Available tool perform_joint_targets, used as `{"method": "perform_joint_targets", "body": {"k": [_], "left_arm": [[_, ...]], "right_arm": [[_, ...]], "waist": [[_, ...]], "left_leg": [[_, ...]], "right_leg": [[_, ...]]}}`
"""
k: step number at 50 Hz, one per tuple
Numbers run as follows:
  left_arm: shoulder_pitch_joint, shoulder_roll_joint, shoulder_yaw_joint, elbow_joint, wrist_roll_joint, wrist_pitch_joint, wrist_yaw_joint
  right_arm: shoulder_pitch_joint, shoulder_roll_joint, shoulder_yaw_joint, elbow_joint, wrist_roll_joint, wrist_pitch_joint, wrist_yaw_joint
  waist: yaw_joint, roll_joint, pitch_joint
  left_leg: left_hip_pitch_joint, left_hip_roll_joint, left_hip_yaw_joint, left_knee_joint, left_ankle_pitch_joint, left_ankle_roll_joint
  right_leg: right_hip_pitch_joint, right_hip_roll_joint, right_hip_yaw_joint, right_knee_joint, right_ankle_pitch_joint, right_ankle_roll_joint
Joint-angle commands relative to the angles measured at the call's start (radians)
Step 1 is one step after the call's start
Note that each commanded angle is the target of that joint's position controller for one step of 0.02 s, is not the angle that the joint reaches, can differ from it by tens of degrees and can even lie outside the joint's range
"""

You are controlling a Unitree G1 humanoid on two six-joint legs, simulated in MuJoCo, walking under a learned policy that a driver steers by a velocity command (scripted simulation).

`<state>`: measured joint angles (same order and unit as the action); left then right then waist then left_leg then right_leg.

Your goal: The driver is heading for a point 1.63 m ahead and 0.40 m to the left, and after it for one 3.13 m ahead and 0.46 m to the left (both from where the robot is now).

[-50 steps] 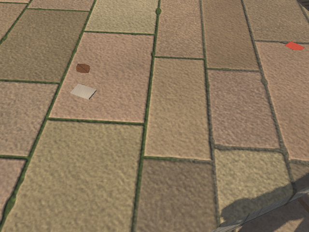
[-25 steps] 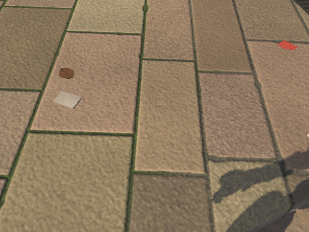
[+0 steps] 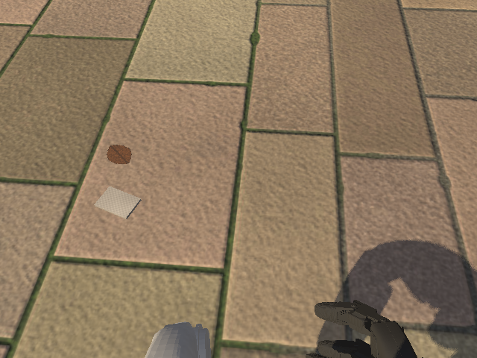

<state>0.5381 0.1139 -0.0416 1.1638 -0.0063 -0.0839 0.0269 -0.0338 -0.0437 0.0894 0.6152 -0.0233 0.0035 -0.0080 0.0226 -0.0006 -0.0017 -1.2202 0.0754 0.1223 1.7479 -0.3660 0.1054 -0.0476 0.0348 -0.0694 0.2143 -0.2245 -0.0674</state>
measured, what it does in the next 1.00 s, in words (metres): climbs, turning left: left foot 0.14 m higher, then right foot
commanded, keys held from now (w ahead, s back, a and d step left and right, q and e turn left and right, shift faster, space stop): w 0.30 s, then w+q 0.70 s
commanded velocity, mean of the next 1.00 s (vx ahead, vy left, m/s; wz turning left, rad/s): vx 0.50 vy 0.00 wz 0.28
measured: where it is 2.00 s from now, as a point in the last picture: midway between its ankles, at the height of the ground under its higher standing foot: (154, 158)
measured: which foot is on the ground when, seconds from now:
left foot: up 0.00-0.08, down 0.10-0.64, up 0.66-1.00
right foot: down 0.00-0.14, up 0.16-0.62, down 0.64-1.00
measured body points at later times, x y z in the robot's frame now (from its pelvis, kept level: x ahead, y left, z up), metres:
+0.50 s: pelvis +0.29 +0.04 +0.13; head +0.32 +0.06 +0.58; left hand +0.48 +0.24 +0.02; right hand +0.24 -0.20 +0.00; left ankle +0.18 +0.08 -0.61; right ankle +0.47 -0.09 -0.55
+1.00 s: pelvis +0.56 +0.06 +0.13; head +0.58 +0.06 +0.58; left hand +0.48 +0.31 +0.00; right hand +0.82 -0.10 +0.03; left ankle +0.65 +0.24 -0.55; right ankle +0.50 -0.04 -0.61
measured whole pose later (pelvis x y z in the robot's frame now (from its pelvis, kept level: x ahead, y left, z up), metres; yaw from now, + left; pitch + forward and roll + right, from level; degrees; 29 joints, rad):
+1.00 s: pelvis +0.56 +0.06 +0.13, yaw +20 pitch +2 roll -1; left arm 0.41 0.22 0.06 0.86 0.02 -0.11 0.00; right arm 0.12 -0.25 -0.07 0.69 -0.04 -0.01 0.06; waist 0.05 0.04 0.00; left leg -0.70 0.09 0.00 0.87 -0.05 0.05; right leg -0.01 0.02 -0.23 0.25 -0.27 -0.04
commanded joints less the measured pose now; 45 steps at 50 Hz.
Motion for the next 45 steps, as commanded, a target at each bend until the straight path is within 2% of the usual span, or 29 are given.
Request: {"method": "perform_joint_targets", "body": {"k": [1, 3, 4, 5, 6, 7, 8, 9, 10, 11, 12, 13, 14, 16, 17, 19, 22, 24, 27, 30, 31, 32, 33, 34, 35, 36, 37, 40, 45], "left_arm": [[0.091, 0.168, 0.033, -0.044, -0.015, -0.002, 0.027], [0.068, 0.183, 0.041, -0.088, 0.010, 0.011, 0.022], [0.072, 0.217, 0.055, -0.099, 0.031, 0.012, 0.015], [0.045, 0.248, 0.072, -0.117, 0.025, 0.006, 0.001], [-0.009, 0.252, 0.084, -0.151, 0.013, -0.014, -0.012], [-0.019, 0.176, 0.086, -0.236, -0.013, -0.035, -0.053], [-0.087, 0.159, 0.106, -0.248, 0.048, -0.046, -0.084], [-0.113, 0.112, 0.103, -0.306, 0.061, -0.040, -0.081], [-0.199, 0.089, 0.092, -0.360, 0.057, -0.032, -0.060], [-0.235, 0.070, 0.089, -0.390, 0.040, -0.016, -0.037], [-0.208, 0.041, 0.078, -0.402, 0.025, 0.005, -0.023], [-0.183, 0.004, 0.061, -0.414, 0.031, 0.024, -0.016], [-0.186, 0.002, 0.057, -0.424, 0.029, 0.038, -0.018], [-0.250, 0.075, 0.065, -0.452, 0.034, 0.047, -0.030], [-0.248, 0.110, 0.077, -0.441, 0.043, 0.042, -0.036], [-0.309, 0.115, 0.079, -0.449, 0.045, 0.036, -0.051], [-0.465, 0.054, 0.059, -0.483, 0.027, 0.032, -0.065], [-0.571, 0.063, 0.058, -0.512, 0.026, 0.035, -0.066], [-0.622, 0.115, 0.071, -0.538, 0.020, 0.023, -0.063], [-0.434, 0.174, 0.096, -0.488, 0.022, 0.002, -0.040], [-0.296, 0.200, 0.110, -0.449, 0.031, -0.009, -0.026], [-0.149, 0.263, 0.128, -0.434, 0.058, -0.015, -0.009], [-0.141, 0.346, 0.149, -0.450, 0.088, -0.015, -0.006], [-0.199, 0.265, 0.140, -0.468, 0.062, -0.001, -0.014], [-0.270, 0.199, 0.120, -0.471, 0.048, -0.002, -0.015], [-0.295, 0.165, 0.111, -0.462, 0.043, -0.010, -0.019], [-0.293, 0.149, 0.105, -0.451, 0.039, -0.019, -0.016], [-0.256, 0.150, 0.105, -0.419, 0.025, -0.045, -0.015], [-0.193, 0.190, 0.114, -0.384, 0.027, -0.054, -0.027]], "right_arm": [[-0.054, -0.055, -0.008, -0.065, 0.009, -0.002, 0.007], [0.010, -0.068, -0.019, -0.026, 0.032, -0.009, 0.014], [0.109, -0.096, -0.037, 0.007, 0.035, -0.014, 0.011], [0.224, -0.139, -0.057, 0.030, 0.028, -0.026, 0.010], [0.386, -0.216, -0.091, 0.063, -0.001, -0.040, 0.006], [0.489, -0.351, -0.136, 0.117, -0.017, -0.039, -0.003], [0.429, -0.382, -0.162, 0.148, 0.014, -0.018, -0.006], [0.278, -0.342, -0.156, 0.146, 0.019, -0.031, 0.002], [0.236, -0.266, -0.145, 0.176, 0.011, -0.054, 0.014], [0.249, -0.192, -0.127, 0.222, -0.011, -0.068, 0.019], [0.250, -0.109, -0.105, 0.269, -0.027, -0.084, 0.024], [0.270, -0.103, -0.107, 0.302, -0.024, -0.094, 0.028], [0.302, -0.104, -0.109, 0.334, -0.018, -0.108, 0.032], [0.292, -0.167, -0.125, 0.321, -0.003, -0.118, 0.026], [0.313, -0.180, -0.122, 0.312, 0.009, -0.126, 0.020], [0.407, -0.211, -0.128, 0.323, 0.025, -0.132, 0.006], [0.538, -0.244, -0.141, 0.317, 0.025, -0.126, -0.007], [0.587, -0.258, -0.151, 0.308, 0.019, -0.113, -0.012], [0.581, -0.274, -0.157, 0.283, 0.012, -0.105, -0.019], [0.528, -0.318, -0.173, 0.253, 0.006, -0.110, -0.016], [0.503, -0.318, -0.174, 0.244, 0.012, -0.110, -0.013], [0.489, -0.276, -0.163, 0.204, 0.021, -0.112, -0.008], [0.600, -0.159, -0.141, 0.158, 0.070, -0.102, -0.004], [0.572, -0.273, -0.165, 0.174, 0.036, -0.090, -0.013], [0.485, -0.276, -0.173, 0.158, 0.026, -0.085, -0.009], [0.437, -0.266, -0.171, 0.145, 0.021, -0.083, -0.002], [0.416, -0.259, -0.174, 0.138, 0.011, -0.073, 0.006], [0.429, -0.230, -0.172, 0.127, -0.014, -0.031, 0.029], [0.257, -0.228, -0.167, 0.053, -0.016, -0.015, 0.055]], "waist": [[-0.007, -0.027, 0.016], [-0.051, -0.100, -0.080], [-0.101, -0.157, -0.154], [-0.160, -0.209, -0.231], [-0.242, -0.191, -0.323], [-0.221, 0.123, -0.374], [-0.190, 0.194, -0.304], [-0.077, 0.086, -0.132], [-0.043, -0.028, 0.013], [-0.010, -0.089, 0.099], [0.048, -0.081, 0.116], [0.083, -0.032, 0.106], [0.087, 0.007, 0.104], [0.083, 0.014, 0.124], [0.071, 0.032, 0.083], [0.036, 0.064, 0.035], [-0.052, 0.056, 0.009], [-0.098, 0.090, 0.018], [-0.093, 0.115, 0.002], [0.002, 0.111, -0.068], [0.071, 0.083, -0.131], [0.125, 0.023, -0.247], [0.054, -0.225, -0.372], [0.048, -0.108, -0.346], [0.023, -0.032, -0.175], [0.009, 0.012, -0.093], [-0.007, -0.007, -0.044], [-0.045, -0.065, -0.010], [-0.029, -0.078, 0.053]], "left_leg": [[0.258, -0.001, 0.075, -0.313, -0.068, 0.022], [0.519, -0.116, 0.151, -0.510, -0.157, 0.041], [0.609, -0.163, 0.138, -0.549, -0.222, 0.052], [0.744, -0.181, 0.068, -0.655, -0.217, 0.086], [0.950, -0.056, -0.197, -0.772, -0.266, 0.154], [1.145, 0.184, -0.824, -1.180, -0.505, 0.265], [1.135, 0.232, -1.227, -1.526, -0.571, 0.278], [0.988, 0.281, -1.092, -1.492, -0.607, 0.239], [0.824, 0.265, -0.913, -1.458, -0.508, 0.187], [0.717, 0.234, -0.708, -1.406, -0.350, 0.140], [0.658, 0.174, -0.535, -1.386, -0.160, 0.085], [0.668, 0.144, -0.414, -1.391, -0.030, 0.049], [0.698, 0.112, -0.335, -1.403, 0.031, 0.034], [0.661, 0.043, -0.189, -1.507, 0.115, 0.030], [0.731, 0.031, -0.168, -1.528, 0.316, 0.053], [0.877, -0.003, -0.136, -1.527, 0.603, 0.063], [1.093, 0.014, -0.174, -1.529, 0.749, 0.050], [1.250, 0.039, -0.218, -1.544, 0.736, 0.062], [1.382, 0.080, -0.260, -1.479, 0.832, 0.082], [1.332, 0.079, -0.264, -1.266, 1.067, 0.056], [1.237, 0.055, -0.247, -1.109, 0.968, 0.047], [1.046, 0.014, -0.232, -0.878, 0.658, 0.045], [0.657, -0.153, -0.148, -0.525, -0.061, -0.007], [0.582, -0.117, -0.201, -0.420, -0.108, 0.002], [0.566, -0.081, -0.218, -0.428, -0.016, -0.006], [0.580, -0.051, -0.217, -0.469, 0.035, -0.013], [0.597, -0.030, -0.216, -0.503, 0.056, -0.021], [0.620, -0.012, -0.194, -0.539, 0.082, -0.045], [0.485, 0.015, -0.166, -0.661, 0.240, -0.069]], "right_leg": [[0.030, -0.228, 0.088, -0.193, 0.559, -0.166], [0.077, -0.241, 0.032, -0.020, 1.280, -0.162], [0.157, -0.284, 0.037, 0.145, 1.545, -0.156], [0.170, -0.310, 0.035, 0.334, 1.638, -0.147], [0.036, -0.285, 0.025, 0.615, 1.467, -0.120], [-0.358, -0.060, 0.032, 1.016, 0.755, -0.058], [-0.595, 0.058, 0.169, 1.394, 0.080, -0.041], [-0.739, 0.010, 0.235, 1.590, 0.074, -0.047], [-0.779, -0.020, 0.194, 1.641, 0.104, -0.063], [-0.809, -0.041, 0.182, 1.628, 0.076, -0.076], [-0.800, -0.043, 0.204, 1.595, 0.049, -0.079], [-0.814, -0.043, 0.222, 1.575, 0.043, -0.079], [-0.851, -0.034, 0.229, 1.553, 0.013, -0.085], [-0.745, -0.043, 0.167, 1.186, 0.104, -0.047], [-0.705, -0.062, 0.095, 1.106, 0.173, -0.033], [-0.681, -0.083, 0.010, 0.909, 0.242, 0.000], [-0.660, -0.060, -0.025, 0.626, 0.268, 0.039], [-0.691, -0.041, -0.031, 0.493, 0.233, 0.056], [-0.643, -0.024, -0.009, 0.368, 0.187, 0.038], [-0.328, 0.033, 0.003, 0.268, 0.074, -0.017], [-0.119, -0.002, 0.030, 0.208, 0.136, -0.043], [0.135, -0.186, 0.193, 0.226, 0.014, -0.086], [0.429, -0.494, 0.662, 0.201, 0.031, -0.235], [0.329, -0.475, 0.765, 0.111, -0.057, -0.241], [0.165, -0.431, 0.593, 0.077, -0.073, -0.210], [0.054, -0.385, 0.466, 0.042, -0.002, -0.175], [-0.021, -0.344, 0.369, 0.018, 0.068, -0.140], [-0.104, -0.296, 0.211, -0.032, 0.194, -0.104], [-0.089, -0.271, 0.030, -0.068, 0.318, -0.092]]}}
